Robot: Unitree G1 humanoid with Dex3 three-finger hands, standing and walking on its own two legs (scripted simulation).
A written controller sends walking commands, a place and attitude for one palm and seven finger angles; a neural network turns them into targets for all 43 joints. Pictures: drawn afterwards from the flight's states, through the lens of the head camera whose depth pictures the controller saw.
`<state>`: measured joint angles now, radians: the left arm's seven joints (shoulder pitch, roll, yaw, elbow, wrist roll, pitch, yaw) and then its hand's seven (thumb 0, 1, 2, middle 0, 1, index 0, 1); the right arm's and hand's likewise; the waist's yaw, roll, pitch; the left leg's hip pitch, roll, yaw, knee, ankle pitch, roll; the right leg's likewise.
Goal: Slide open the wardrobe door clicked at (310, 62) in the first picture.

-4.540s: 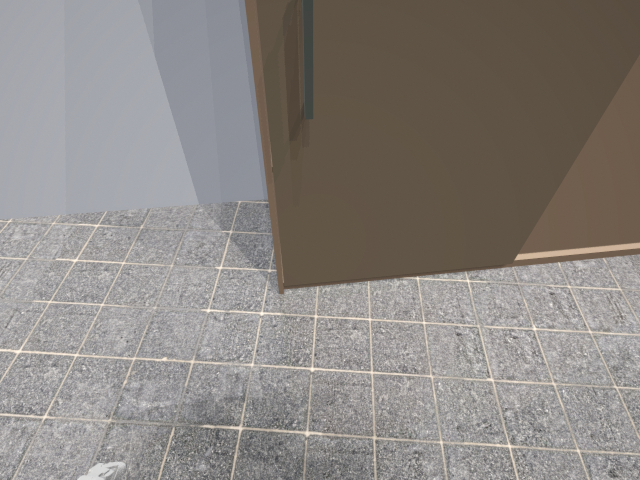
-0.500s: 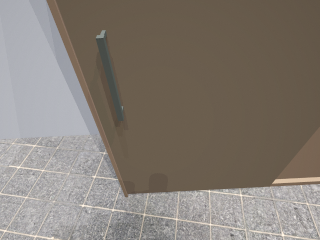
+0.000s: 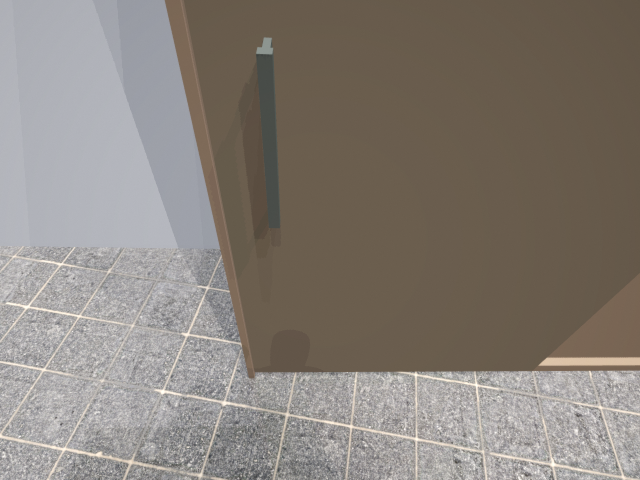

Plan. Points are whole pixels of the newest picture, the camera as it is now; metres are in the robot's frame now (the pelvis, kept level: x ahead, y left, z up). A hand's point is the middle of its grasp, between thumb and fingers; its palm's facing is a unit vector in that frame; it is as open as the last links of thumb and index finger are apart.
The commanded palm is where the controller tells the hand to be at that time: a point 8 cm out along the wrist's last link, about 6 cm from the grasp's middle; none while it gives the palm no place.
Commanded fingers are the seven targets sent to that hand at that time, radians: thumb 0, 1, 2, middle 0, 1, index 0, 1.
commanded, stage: come to a stop and stand still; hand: left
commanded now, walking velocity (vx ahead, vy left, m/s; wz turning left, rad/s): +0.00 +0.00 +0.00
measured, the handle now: (271, 146) +0.52 +0.12 +0.14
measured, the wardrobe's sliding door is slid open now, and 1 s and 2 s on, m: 0.00 0.00 0.00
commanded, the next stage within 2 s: look again from close up in 1.00 s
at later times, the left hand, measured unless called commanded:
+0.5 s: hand out of the picture +0.04 +0.18 -0.18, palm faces +0.03 -0.97 -0.26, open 7.4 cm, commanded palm none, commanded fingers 0.00 0.90 0.90 -0.20 -0.30 -0.20 -0.30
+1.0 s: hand out of the picture +0.03 +0.22 -0.16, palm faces +0.00 -0.94 -0.33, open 7.4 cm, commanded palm none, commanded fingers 0.00 0.90 0.90 -0.20 -0.30 -0.20 -0.30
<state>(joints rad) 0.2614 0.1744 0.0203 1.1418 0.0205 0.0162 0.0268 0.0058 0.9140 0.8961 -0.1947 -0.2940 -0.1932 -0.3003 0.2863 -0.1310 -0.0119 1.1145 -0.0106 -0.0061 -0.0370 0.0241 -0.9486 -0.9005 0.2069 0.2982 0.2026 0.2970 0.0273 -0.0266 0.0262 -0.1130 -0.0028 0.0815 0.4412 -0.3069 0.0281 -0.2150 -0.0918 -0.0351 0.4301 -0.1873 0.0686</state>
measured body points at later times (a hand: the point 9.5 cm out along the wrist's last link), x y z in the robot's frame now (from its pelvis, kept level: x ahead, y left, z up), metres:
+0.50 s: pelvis +0.00 -0.02 -0.01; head -0.01 -0.02 +0.44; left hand +0.04 +0.23 -0.16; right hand +0.04 -0.28 -0.15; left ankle -0.04 +0.09 -0.74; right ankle +0.02 -0.16 -0.74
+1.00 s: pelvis -0.04 -0.02 +0.00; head -0.05 -0.02 +0.45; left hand +0.03 +0.27 -0.13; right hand +0.02 -0.31 -0.13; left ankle -0.04 +0.09 -0.74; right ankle +0.02 -0.16 -0.74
